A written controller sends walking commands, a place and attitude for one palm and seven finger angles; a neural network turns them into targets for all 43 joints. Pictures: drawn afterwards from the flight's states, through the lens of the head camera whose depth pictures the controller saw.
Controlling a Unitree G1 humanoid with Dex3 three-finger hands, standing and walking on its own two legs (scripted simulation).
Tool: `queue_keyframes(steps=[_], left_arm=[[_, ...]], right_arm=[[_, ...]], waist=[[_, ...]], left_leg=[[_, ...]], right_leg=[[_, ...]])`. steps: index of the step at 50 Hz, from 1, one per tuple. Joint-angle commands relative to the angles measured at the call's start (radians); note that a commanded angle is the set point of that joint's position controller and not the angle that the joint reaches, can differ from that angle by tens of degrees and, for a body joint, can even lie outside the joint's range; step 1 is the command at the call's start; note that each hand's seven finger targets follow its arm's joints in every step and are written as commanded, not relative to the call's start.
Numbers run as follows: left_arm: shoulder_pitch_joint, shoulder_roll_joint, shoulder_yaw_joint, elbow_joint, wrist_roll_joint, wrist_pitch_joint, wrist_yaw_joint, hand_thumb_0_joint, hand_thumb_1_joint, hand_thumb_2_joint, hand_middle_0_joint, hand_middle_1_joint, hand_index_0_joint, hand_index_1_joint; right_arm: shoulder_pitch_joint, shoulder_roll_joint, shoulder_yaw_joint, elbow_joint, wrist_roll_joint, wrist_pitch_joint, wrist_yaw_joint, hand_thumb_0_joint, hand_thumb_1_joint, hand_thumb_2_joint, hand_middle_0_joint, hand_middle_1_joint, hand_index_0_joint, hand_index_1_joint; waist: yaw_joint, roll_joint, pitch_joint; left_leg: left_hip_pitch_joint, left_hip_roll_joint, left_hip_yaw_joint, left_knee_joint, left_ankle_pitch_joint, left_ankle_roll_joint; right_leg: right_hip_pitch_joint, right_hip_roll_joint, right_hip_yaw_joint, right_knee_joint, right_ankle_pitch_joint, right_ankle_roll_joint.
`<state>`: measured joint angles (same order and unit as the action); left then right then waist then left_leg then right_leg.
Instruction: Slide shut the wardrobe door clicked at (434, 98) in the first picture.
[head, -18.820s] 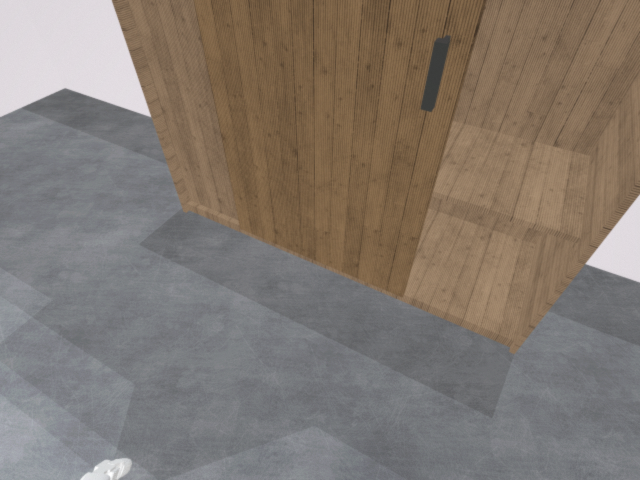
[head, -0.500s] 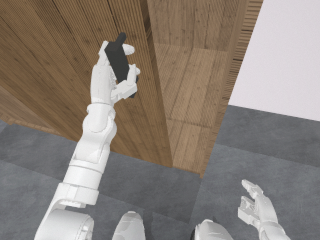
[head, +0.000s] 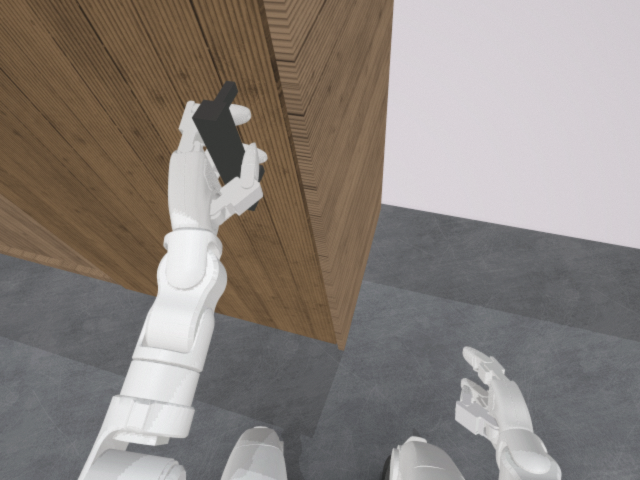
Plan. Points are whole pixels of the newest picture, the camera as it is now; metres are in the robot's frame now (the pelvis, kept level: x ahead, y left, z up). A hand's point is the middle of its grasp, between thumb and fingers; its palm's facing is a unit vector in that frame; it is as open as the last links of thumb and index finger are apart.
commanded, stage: step sideways, sliding the door along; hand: left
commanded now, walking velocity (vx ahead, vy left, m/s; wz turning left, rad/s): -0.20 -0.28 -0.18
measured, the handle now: (238, 149) +0.43 +0.15 +0.14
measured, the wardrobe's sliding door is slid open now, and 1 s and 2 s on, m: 0.00 0.00 0.00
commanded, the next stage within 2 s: stop walking and hold the door there in 0.22 s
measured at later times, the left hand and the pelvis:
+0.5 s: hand (249, 180) +0.39 +0.13 +0.14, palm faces +0.45 -0.84 -0.30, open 6.8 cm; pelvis +0.01 -0.15 +0.01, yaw -6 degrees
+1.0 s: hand (246, 181) +0.38 +0.13 +0.14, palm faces +0.39 -0.87 -0.30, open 6.4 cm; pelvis -0.01 -0.14 +0.02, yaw -12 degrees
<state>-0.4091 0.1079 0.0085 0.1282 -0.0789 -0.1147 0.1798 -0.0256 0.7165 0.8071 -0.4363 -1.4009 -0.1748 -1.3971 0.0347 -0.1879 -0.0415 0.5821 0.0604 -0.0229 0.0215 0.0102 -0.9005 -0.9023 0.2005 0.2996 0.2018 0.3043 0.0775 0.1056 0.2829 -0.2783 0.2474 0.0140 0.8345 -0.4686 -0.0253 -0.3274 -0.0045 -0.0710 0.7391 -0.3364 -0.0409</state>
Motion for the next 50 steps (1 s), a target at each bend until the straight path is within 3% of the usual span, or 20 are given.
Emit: queue_keyframes(steps=[1, 5, 6, 8, 10, 16, 17, 18, 19, 20, 22, 23, 24, 26, 29, 36, 41, 44, 47, 50], left_arm=[[-0.388, -0.097, -0.317, -0.433, 0.051, -0.115, -0.106, 0.0, 0.9, 0.9, -0.45, -1.4, -0.45, -1.4], [-0.386, -0.057, -0.28, -0.446, 0.034, -0.154, -0.093, 0.0, 0.9, 0.9, -0.45, -1.4, -0.45, -1.4], [-0.411, -0.038, -0.274, -0.476, 0.024, -0.163, -0.099, 0.0, 0.9, 0.9, -0.45, -1.4, -0.45, -1.4], [-0.413, -0.055, -0.269, -0.489, 0.009, -0.16, -0.123, 0.0, 0.9, 0.9, -0.45, -1.4, -0.45, -1.4], [-0.389, -0.065, -0.252, -0.423, 0.027, -0.139, -0.138, 0.0, 0.9, 0.9, -0.45, -1.4, -0.45, -1.4], [-0.424, 0.016, -0.176, -0.384, 0.023, -0.084, -0.124, 0.0, 0.9, 0.9, -0.45, -1.4, -0.45, -1.4], [-0.213, 0.592, 0.416, 0.0, 0.048, -0.063, -0.055, 0.0, 0.9, 0.9, -0.45, -1.4, -0.45, -1.4], [-0.214, 0.426, 0.248, -0.071, 0.029, -0.061, -0.074, 0.0, 0.9, 0.9, -0.45, -1.4, -0.45, -1.4], [-0.21, 0.477, 0.302, -0.044, 0.04, -0.057, -0.066, 0.0, 0.9, 0.9, -0.45, -1.4, -0.45, -1.4], [-0.235, 0.398, 0.226, -0.109, 0.038, -0.08, -0.082, 0.0, 0.9, 0.9, -0.45, -1.4, -0.45, -1.4], [-0.179, 0.521, 0.331, -0.053, 0.054, -0.1, -0.078, 0.0, 0.9, 0.9, -0.45, -1.4, -0.45, -1.4], [-0.118, 0.622, 0.417, -0.003, 0.054, -0.098, -0.069, 0.0, 0.9, 0.9, -0.45, -1.4, -0.45, -1.4], [-0.017, 0.667, 0.463, 0.094, 0.053, -0.074, -0.065, 0.0, 0.9, 0.9, -0.45, -1.4, -0.45, -1.4], [-0.064, 0.659, 0.496, 0.058, 0.041, -0.083, -0.046, 0.0, 0.9, 0.9, -0.45, -1.4, -0.45, -1.4], [0.024, 0.756, 0.641, 0.205, 0.056, -0.115, -0.014, 0.0, 0.9, 0.9, -0.45, -1.4, -0.45, -1.4], [-0.034, 0.757, 0.606, 0.247, 0.062, -0.121, -0.025, 0.0, 0.9, 0.9, -0.45, -1.4, -0.45, -1.4], [-0.069, 0.764, 0.574, 0.256, 0.073, -0.141, -0.035, 0.0, 0.9, 0.9, -0.45, -1.4, -0.45, -1.4], [-0.082, 0.72, 0.53, 0.224, 0.061, -0.147, -0.04, 0.0, 0.9, 0.9, -0.45, -1.4, -0.45, -1.4], [-0.078, 0.747, 0.545, 0.295, 0.075, -0.127, -0.037, 0.0, 0.9, 0.9, -0.45, -1.4, -0.45, -1.4], [-0.079, 0.733, 0.519, 0.296, 0.073, -0.117, -0.041, 0.0, 0.9, 0.9, -0.45, -1.4, -0.45, -1.4]], right_arm=[[-0.027, -0.038, -0.015, -0.138, -0.02, -0.091, -0.026, 0.0, -0.9, -0.9, 0.2, 0.3, 0.2, 0.3], [0.002, -0.074, -0.03, -0.115, -0.02, -0.057, -0.03, 0.0, -0.9, -0.9, 0.2, 0.3, 0.2, 0.3], [0.005, -0.098, -0.045, -0.127, -0.024, -0.051, -0.035, 0.0, -0.9, -0.9, 0.2, 0.3, 0.2, 0.3], [0.009, -0.158, -0.068, -0.176, -0.016, -0.061, -0.011, 0.0, -0.9, -0.9, 0.2, 0.3, 0.2, 0.3], [-0.008, -0.137, -0.039, -0.17, -0.026, -0.063, 0.004, 0.0, -0.9, -0.9, 0.2, 0.3, 0.2, 0.3], [0.049, -0.184, -0.064, -0.145, -0.014, -0.071, 0.017, 0.0, -0.9, -0.9, 0.2, 0.3, 0.2, 0.3], [0.118, -0.234, -0.085, -0.046, -0.017, -0.036, -0.006, 0.0, -0.9, -0.9, 0.2, 0.3, 0.2, 0.3], [0.09, -0.21, -0.07, -0.096, -0.016, -0.03, -0.003, 0.0, -0.9, -0.9, 0.2, 0.3, 0.2, 0.3], [0.099, -0.226, -0.07, -0.092, -0.007, -0.038, -0.008, 0.0, -0.9, -0.9, 0.2, 0.3, 0.2, 0.3], [0.086, -0.197, -0.058, -0.106, 0.002, -0.056, -0.006, 0.0, -0.9, -0.9, 0.2, 0.3, 0.2, 0.3], [0.103, -0.17, -0.054, -0.079, 0.011, -0.08, -0.018, 0.0, -0.9, -0.9, 0.2, 0.3, 0.2, 0.3], [0.083, -0.142, -0.047, -0.084, 0.005, -0.087, -0.034, 0.0, -0.9, -0.9, 0.2, 0.3, 0.2, 0.3], [0.068, -0.162, -0.04, -0.086, -0.006, -0.085, -0.051, 0.0, -0.9, -0.9, 0.2, 0.3, 0.2, 0.3], [0.061, -0.163, -0.025, -0.059, -0.006, -0.09, -0.068, 0.0, -0.9, -0.9, 0.2, 0.3, 0.2, 0.3], [0.051, -0.173, -0.003, -0.019, -0.018, -0.087, -0.081, 0.0, -0.9, -0.9, 0.2, 0.3, 0.2, 0.3], [0.071, -0.209, -0.022, -0.022, -0.01, -0.072, -0.083, 0.0, -0.9, -0.9, 0.2, 0.3, 0.2, 0.3], [0.116, -0.238, -0.036, -0.013, -0.015, -0.069, -0.095, 0.0, -0.9, -0.9, 0.2, 0.3, 0.2, 0.3], [0.121, -0.26, -0.036, -0.04, -0.007, -0.074, -0.106, 0.0, -0.9, -0.9, 0.2, 0.3, 0.2, 0.3], [0.132, -0.231, -0.017, -0.041, -0.005, -0.083, -0.119, 0.0, -0.9, -0.9, 0.2, 0.3, 0.2, 0.3], [0.149, -0.244, -0.016, -0.034, -0.008, -0.094, -0.127, 0.0, -0.9, -0.9, 0.2, 0.3, 0.2, 0.3]], waist=[[-0.099, -0.347, -0.561], [-0.131, -0.232, -0.637], [-0.141, -0.174, -0.649], [-0.1, 0.091, -0.687], [-0.101, 0.124, -0.612], [-0.12, 0.163, -0.512], [-0.098, 0.218, -0.513], [-0.087, 0.243, -0.474], [-0.088, 0.239, -0.46], [-0.086, 0.239, -0.466], [-0.076, -0.034, -0.506], [-0.068, -0.321, -0.505], [-0.045, -0.38, -0.517], [-0.047, -0.342, -0.523], [-0.052, -0.249, -0.557], [-0.062, -0.209, -0.521], [-0.089, -0.06, -0.445], [-0.071, 0.114, -0.375], [-0.066, 0.128, -0.366], [-0.071, 0.007, -0.403]], left_leg=[[-0.092, -0.175, 0.002, 0.16, -0.156, 0.022], [0.152, -0.132, 0.097, -0.43, 0.285, 0.011], [0.349, -0.048, 0.065, -0.493, 0.537, 0.035], [0.651, 0.329, -0.239, -0.38, 1.226, 0.246], [0.57, 0.305, -0.14, -0.369, 1.074, 0.244], [0.529, 0.192, 0.085, -0.358, 1.016, 0.125], [0.505, 0.179, 0.143, -0.355, 0.988, 0.101], [0.445, 0.168, 0.134, -0.298, 0.956, 0.088], [0.414, 0.122, 0.186, -0.267, 0.888, 0.066], [0.381, 0.084, 0.202, -0.168, 0.833, 0.058], [0.181, -0.065, 0.217, 0.084, 0.518, 0.102], [-0.094, -0.171, 0.18, 0.25, -0.023, 0.074], [-0.184, -0.198, 0.069, 0.369, -0.192, 0.019], [-0.192, -0.16, -0.055, 0.355, -0.127, 0.013], [-0.146, -0.202, -0.013, 0.091, -0.063, 0.016], [-0.032, -0.227, -0.018, -0.101, 0.054, 0.04], [0.192, -0.212, 0.006, -0.408, 0.233, 0.051], [0.053, -0.014, -0.191, -0.579, 0.167, 0.146], [-0.129, -0.026, -0.147, -0.628, -0.059, 0.16], [-0.08, -0.088, -0.06, -0.514, 0.059, 0.111]], right_leg=[[0.322, -0.231, 0.362, -0.211, 1.026, -0.117], [0.354, -0.152, 0.222, -0.084, 0.933, -0.071], [0.203, -0.118, 0.185, -0.022, 0.745, -0.033], [-0.201, -0.021, 0.136, 0.217, -0.146, 0.049], [-0.255, -0.04, 0.189, 0.309, -0.168, 0.043], [-0.137, -0.016, 0.028, 0.12, -0.024, 0.065], [-0.133, 0.014, -0.003, 0.106, -0.027, 0.077], [-0.07, 0.002, 0.002, -0.022, -0.023, 0.062], [-0.021, 0.022, -0.042, -0.108, 0.053, 0.065], [0.077, 0.033, -0.053, -0.249, 0.158, 0.06], [0.32, -0.031, 0.023, -0.358, 0.609, 0.036], [0.459, -0.2, 0.27, -0.313, 1.068, -0.04], [0.416, -0.32, 0.421, -0.297, 1.176, -0.095], [0.379, -0.33, 0.427, -0.271, 0.974, -0.102], [0.412, -0.308, 0.318, -0.263, 0.956, -0.097], [0.253, -0.345, 0.349, -0.391, 0.636, -0.094], [0.026, -0.206, 0.251, -0.419, 0.116, -0.03], [0.03, -0.014, 0.092, -0.227, -0.011, 0.042], [0.16, -0.01, 0.078, -0.135, 0.003, 0.049], [0.206, -0.026, 0.097, -0.252, 0.1, 0.055]])
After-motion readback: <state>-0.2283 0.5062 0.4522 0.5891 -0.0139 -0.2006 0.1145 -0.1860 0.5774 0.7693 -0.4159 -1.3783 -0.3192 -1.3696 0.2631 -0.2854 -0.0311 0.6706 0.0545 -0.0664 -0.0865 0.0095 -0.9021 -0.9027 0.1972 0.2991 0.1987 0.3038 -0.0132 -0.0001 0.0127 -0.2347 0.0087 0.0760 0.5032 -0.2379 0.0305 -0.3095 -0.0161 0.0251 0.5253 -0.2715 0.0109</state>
